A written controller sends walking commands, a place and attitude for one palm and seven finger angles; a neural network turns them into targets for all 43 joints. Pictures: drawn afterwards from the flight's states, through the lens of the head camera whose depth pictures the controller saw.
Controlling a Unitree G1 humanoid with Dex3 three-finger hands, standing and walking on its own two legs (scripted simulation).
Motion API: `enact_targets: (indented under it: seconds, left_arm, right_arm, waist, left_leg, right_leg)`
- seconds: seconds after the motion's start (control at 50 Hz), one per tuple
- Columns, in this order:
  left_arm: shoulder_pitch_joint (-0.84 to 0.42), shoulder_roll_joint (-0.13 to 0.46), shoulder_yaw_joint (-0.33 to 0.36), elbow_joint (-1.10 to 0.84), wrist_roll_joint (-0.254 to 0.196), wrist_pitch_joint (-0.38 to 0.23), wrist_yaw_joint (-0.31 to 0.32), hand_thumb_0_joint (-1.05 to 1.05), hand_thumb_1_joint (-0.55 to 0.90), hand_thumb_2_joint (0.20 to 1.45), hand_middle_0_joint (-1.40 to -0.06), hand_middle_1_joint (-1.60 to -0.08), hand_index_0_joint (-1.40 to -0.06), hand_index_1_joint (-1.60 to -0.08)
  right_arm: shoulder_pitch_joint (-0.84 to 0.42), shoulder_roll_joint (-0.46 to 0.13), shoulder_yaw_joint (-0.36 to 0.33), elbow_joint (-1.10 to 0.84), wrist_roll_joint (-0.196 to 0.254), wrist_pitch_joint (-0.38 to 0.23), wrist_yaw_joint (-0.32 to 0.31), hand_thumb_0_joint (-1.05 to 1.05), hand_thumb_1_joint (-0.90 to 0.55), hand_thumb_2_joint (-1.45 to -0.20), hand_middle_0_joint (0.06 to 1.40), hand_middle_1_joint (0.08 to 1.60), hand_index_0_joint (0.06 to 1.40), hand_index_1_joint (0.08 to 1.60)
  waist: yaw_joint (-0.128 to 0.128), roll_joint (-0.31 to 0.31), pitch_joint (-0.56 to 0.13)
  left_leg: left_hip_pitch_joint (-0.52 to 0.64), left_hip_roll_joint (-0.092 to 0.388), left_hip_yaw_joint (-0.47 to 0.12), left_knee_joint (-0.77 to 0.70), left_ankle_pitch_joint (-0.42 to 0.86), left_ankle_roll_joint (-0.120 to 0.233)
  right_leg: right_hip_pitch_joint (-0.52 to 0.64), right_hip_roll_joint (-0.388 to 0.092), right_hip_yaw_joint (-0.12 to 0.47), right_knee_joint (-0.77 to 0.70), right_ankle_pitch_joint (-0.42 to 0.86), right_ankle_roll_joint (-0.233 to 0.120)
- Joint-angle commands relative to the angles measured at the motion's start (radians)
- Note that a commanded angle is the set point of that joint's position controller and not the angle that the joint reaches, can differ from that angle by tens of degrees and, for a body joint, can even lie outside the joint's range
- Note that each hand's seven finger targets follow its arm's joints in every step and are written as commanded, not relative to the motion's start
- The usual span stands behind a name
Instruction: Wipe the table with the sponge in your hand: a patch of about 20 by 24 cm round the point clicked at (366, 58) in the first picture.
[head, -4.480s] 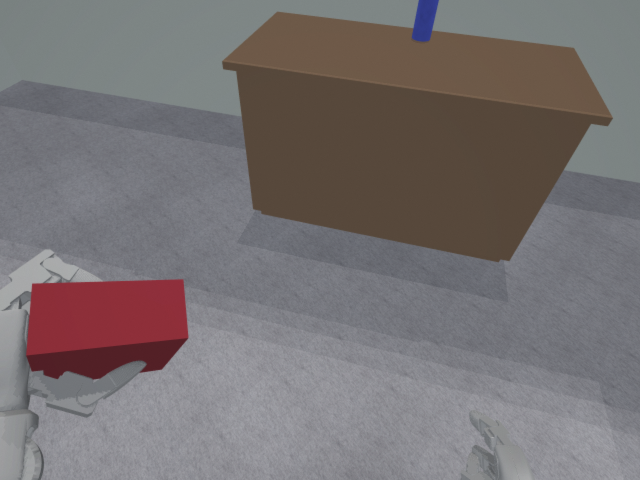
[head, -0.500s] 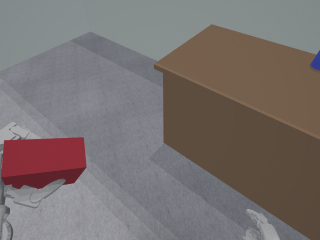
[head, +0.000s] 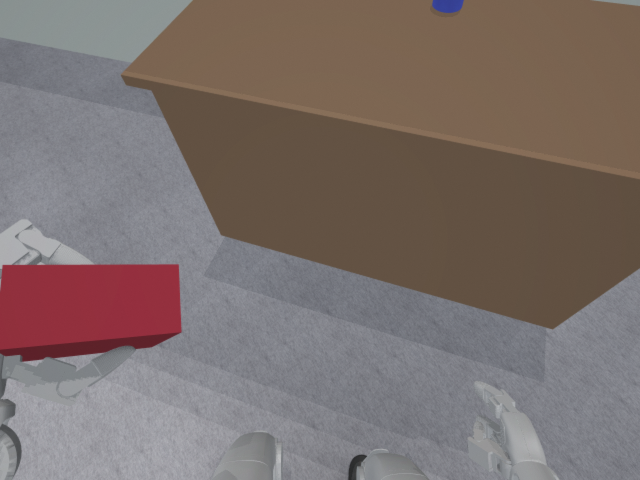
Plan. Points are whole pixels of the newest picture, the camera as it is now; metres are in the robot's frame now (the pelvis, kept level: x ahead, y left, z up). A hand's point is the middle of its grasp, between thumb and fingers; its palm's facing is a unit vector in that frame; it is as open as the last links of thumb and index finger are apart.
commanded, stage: turn to face it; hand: left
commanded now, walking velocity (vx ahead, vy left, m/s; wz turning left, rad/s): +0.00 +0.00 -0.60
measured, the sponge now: (117, 313) +0.25 +0.19 +0.14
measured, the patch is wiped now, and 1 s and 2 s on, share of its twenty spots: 0.00 0.00 0.00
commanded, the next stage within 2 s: take the last steps up to it in 1.16 s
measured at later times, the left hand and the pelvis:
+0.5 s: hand (164, 345) +0.21 +0.13 +0.17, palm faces +0.17 -0.88 -0.45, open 10.0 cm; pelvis -0.06 -0.04 -0.01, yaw -18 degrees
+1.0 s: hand (296, 400) +0.17 +0.02 +0.18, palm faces -0.14 -0.87 -0.47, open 10.0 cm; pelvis -0.13 -0.07 +0.00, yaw -31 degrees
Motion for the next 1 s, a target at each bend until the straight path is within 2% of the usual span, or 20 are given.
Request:
enact_targets:
  seconds: [0.0,0.1,0.18,0.22,0.26,0.28,0.3,0.36,0.46,0.48,0.5,0.52,0.54,0.58,0.6,0.64,0.72,0.88,0.94,0.98]
  left_arm:
    - [0.115,0.246,0.274,-0.311,-0.037,-0.101,0.055,0.000,0.100,1.300,-1.200,-1.600,-1.200,-1.600]
    - [0.149,0.190,0.230,-0.206,-0.037,-0.064,0.044,0.000,0.100,1.300,-1.200,-1.600,-1.200,-1.600]
    - [0.077,0.171,0.172,-0.153,-0.026,-0.038,0.035,0.000,0.100,1.300,-1.200,-1.600,-1.200,-1.600]
    - [0.000,0.163,0.132,-0.185,-0.022,-0.043,0.027,0.000,0.100,1.300,-1.200,-1.600,-1.200,-1.600]
    - [-0.048,0.168,0.123,-0.199,-0.005,-0.047,0.024,0.000,0.100,1.300,-1.200,-1.600,-1.200,-1.600]
    - [-0.074,0.193,0.136,-0.197,0.009,-0.049,0.029,0.000,0.100,1.300,-1.200,-1.600,-1.200,-1.600]
    - [-0.130,0.218,0.137,-0.219,0.017,-0.059,0.028,0.000,0.100,1.300,-1.200,-1.600,-1.200,-1.600]
    - [-0.174,0.120,0.035,-0.193,0.012,-0.052,0.019,0.000,0.100,1.300,-1.200,-1.600,-1.200,-1.600]
    - [-0.236,0.154,0.070,-0.173,0.015,-0.047,0.033,0.000,0.100,1.300,-1.200,-1.600,-1.200,-1.600]
    - [-0.240,0.161,0.082,-0.165,0.015,-0.046,0.033,0.000,0.100,1.300,-1.200,-1.600,-1.200,-1.600]
    - [-0.211,0.191,0.108,-0.135,0.023,-0.043,0.036,0.000,0.100,1.300,-1.200,-1.600,-1.200,-1.600]
    - [-0.185,0.237,0.157,-0.140,0.012,-0.048,0.046,0.000,0.100,1.300,-1.200,-1.600,-1.200,-1.600]
    - [-0.161,0.245,0.189,-0.138,-0.008,-0.040,0.051,0.000,0.100,1.300,-1.200,-1.600,-1.200,-1.600]
    - [-0.021,0.228,0.199,-0.169,-0.021,-0.046,0.039,0.000,0.100,1.300,-1.200,-1.600,-1.200,-1.600]
    - [0.046,0.216,0.221,-0.161,-0.029,-0.055,0.039,0.000,0.100,1.300,-1.200,-1.600,-1.200,-1.600]
    - [0.091,0.212,0.232,-0.204,-0.032,-0.074,0.045,0.000,0.100,1.300,-1.200,-1.600,-1.200,-1.600]
    - [0.124,0.226,0.244,-0.233,-0.036,-0.079,0.052,0.000,0.100,1.300,-1.200,-1.600,-1.200,-1.600]
    - [0.099,0.186,0.180,-0.177,-0.023,-0.041,0.044,0.000,0.100,1.300,-1.200,-1.600,-1.200,-1.600]
    - [0.023,0.182,0.143,-0.215,-0.014,-0.047,0.035,0.000,0.100,1.300,-1.200,-1.600,-1.200,-1.600]
    - [-0.025,0.172,0.136,-0.237,-0.003,-0.058,0.028,0.000,0.100,1.300,-1.200,-1.600,-1.200,-1.600]
  right_arm:
    - [-0.059,-0.054,-0.027,-0.176,-0.004,-0.023,0.003,0.000,-0.900,-0.900,0.200,0.300,0.200,0.300]
    - [-0.036,-0.081,-0.044,-0.180,0.007,-0.007,0.003,0.000,-0.900,-0.900,0.200,0.300,0.200,0.300]
    - [-0.003,-0.096,-0.038,-0.186,0.011,0.015,-0.003,0.000,-0.900,-0.900,0.200,0.300,0.200,0.300]
    - [-0.004,-0.111,-0.040,-0.195,0.007,0.007,-0.015,0.000,-0.900,-0.900,0.200,0.300,0.200,0.300]
    - [-0.014,-0.122,-0.039,-0.214,0.009,-0.006,-0.026,0.000,-0.900,-0.900,0.200,0.300,0.200,0.300]
    - [-0.023,-0.093,-0.032,-0.204,0.004,-0.020,-0.029,0.000,-0.900,-0.900,0.200,0.300,0.200,0.300]
    - [-0.026,-0.076,-0.030,-0.204,-0.002,-0.035,-0.030,0.000,-0.900,-0.900,0.200,0.300,0.200,0.300]
    - [-0.003,-0.099,-0.037,-0.191,0.009,-0.062,-0.016,0.000,-0.900,-0.900,0.200,0.300,0.200,0.300]
    - [0.040,-0.116,-0.039,-0.179,0.003,-0.122,-0.001,0.000,-0.900,-0.900,0.200,0.300,0.200,0.300]
    - [0.046,-0.109,-0.040,-0.173,0.005,-0.125,0.002,0.000,-0.900,-0.900,0.200,0.300,0.200,0.300]
    - [0.052,-0.093,-0.043,-0.170,0.007,-0.124,0.003,0.000,-0.900,-0.900,0.200,0.300,0.200,0.300]
    - [0.002,-0.056,-0.026,-0.195,0.003,-0.119,-0.001,0.000,-0.900,-0.900,0.200,0.300,0.200,0.300]
    - [-0.037,-0.059,-0.028,-0.195,0.000,-0.110,-0.006,0.000,-0.900,-0.900,0.200,0.300,0.200,0.300]
    - [-0.034,-0.045,-0.023,-0.190,-0.005,-0.077,0.001,0.000,-0.900,-0.900,0.200,0.300,0.200,0.300]
    - [-0.045,-0.035,-0.007,-0.176,-0.009,-0.051,0.008,0.000,-0.900,-0.900,0.200,0.300,0.200,0.300]
    - [-0.053,-0.035,-0.008,-0.176,-0.008,-0.021,0.010,0.000,-0.900,-0.900,0.200,0.300,0.200,0.300]
    - [-0.057,-0.066,-0.031,-0.183,-0.003,-0.015,0.000,0.000,-0.900,-0.900,0.200,0.300,0.200,0.300]
    - [-0.017,-0.099,-0.041,-0.181,0.008,0.005,-0.008,0.000,-0.900,-0.900,0.200,0.300,0.200,0.300]
    - [0.003,-0.111,-0.045,-0.183,0.004,-0.003,-0.019,0.000,-0.900,-0.900,0.200,0.300,0.200,0.300]
    - [-0.015,-0.135,-0.046,-0.196,0.000,-0.021,-0.029,0.000,-0.900,-0.900,0.200,0.300,0.200,0.300]
  waist:
    - [0.037,-0.073,-0.421]
    - [0.049,-0.103,-0.353]
    - [0.033,-0.094,-0.327]
    - [0.030,0.000,-0.276]
    - [0.050,0.226,-0.229]
    - [0.063,0.254,-0.225]
    - [0.065,0.234,-0.190]
    - [0.061,0.226,-0.108]
    - [0.048,0.187,-0.180]
    - [0.048,0.126,-0.205]
    - [0.040,-0.030,-0.225]
    - [0.061,-0.296,-0.247]
    - [0.077,-0.332,-0.277]
    - [0.059,-0.162,-0.273]
    - [0.061,-0.072,-0.335]
    - [0.046,-0.069,-0.387]
    - [0.048,-0.110,-0.400]
    - [0.042,-0.107,-0.353]
    - [0.028,-0.025,-0.318]
    - [0.042,0.208,-0.237]
  left_leg:
    - [-0.035,0.008,-0.032,-0.181,0.038,-0.005]
    - [0.074,-0.019,-0.037,-0.370,0.034,0.017]
    - [0.285,-0.023,-0.016,-0.596,0.125,0.046]
    - [0.397,0.070,-0.081,-0.751,0.128,0.099]
    - [0.374,0.319,-0.255,-0.836,0.274,0.223]
    - [0.238,0.386,-0.251,-0.878,0.219,0.260]
    - [0.127,0.393,-0.238,-0.904,0.120,0.277]
    - [0.146,0.307,0.016,-0.821,0.244,0.201]
    - [0.195,0.254,0.083,-0.614,0.339,0.113]
    - [0.190,0.221,0.101,-0.502,0.307,0.086]
    - [0.166,0.137,0.128,-0.337,0.194,0.048]
    - [-0.027,0.010,0.108,-0.125,-0.111,0.011]
    - [-0.045,0.002,-0.011,0.034,-0.118,0.011]
    - [-0.080,0.028,-0.092,0.108,0.002,0.008]
    - [-0.106,0.026,-0.090,0.064,0.019,0.002]
    - [-0.081,0.009,-0.055,-0.043,0.048,-0.004]
    - [-0.006,-0.015,-0.039,-0.237,0.028,0.009]
    - [0.213,-0.059,-0.021,-0.532,0.056,0.058]
    - [0.375,0.011,-0.060,-0.727,0.088,0.108]
    - [0.366,0.234,-0.262,-0.833,0.081,0.220]
  right_leg:
    - [0.397,-0.285,0.298,-0.153,0.576,-0.110]
    - [0.244,-0.268,0.407,-0.212,0.371,-0.114]
    - [0.058,-0.204,0.417,-0.244,0.096,-0.038]
    - [-0.081,-0.117,0.375,-0.164,-0.043,0.019]
    - [-0.201,0.027,0.164,0.203,-0.248,0.093]
    - [-0.156,0.003,0.086,0.446,-0.249,0.107]
    - [-0.120,-0.021,0.087,0.577,-0.232,0.115]
    - [-0.104,-0.074,0.003,0.394,-0.229,0.126]
    - [0.134,-0.026,-0.123,0.005,-0.115,0.134]
    - [0.193,-0.040,-0.099,-0.094,-0.009,0.118]
    - [0.196,-0.133,0.068,-0.177,0.143,0.058]
    - [0.270,-0.311,0.402,-0.228,0.451,-0.046]
    - [0.215,-0.380,0.508,-0.276,0.420,-0.086]
    - [0.235,-0.332,0.497,-0.247,0.311,-0.115]
    - [0.315,-0.299,0.410,-0.185,0.371,-0.116]
    - [0.388,-0.265,0.324,-0.172,0.513,-0.100]
    - [0.370,-0.262,0.361,-0.202,0.477,-0.105]
    - [0.155,-0.217,0.421,-0.302,0.093,-0.047]
    - [0.001,-0.142,0.371,-0.259,-0.093,0.020]
    - [-0.157,0.012,0.192,-0.005,-0.174,0.090]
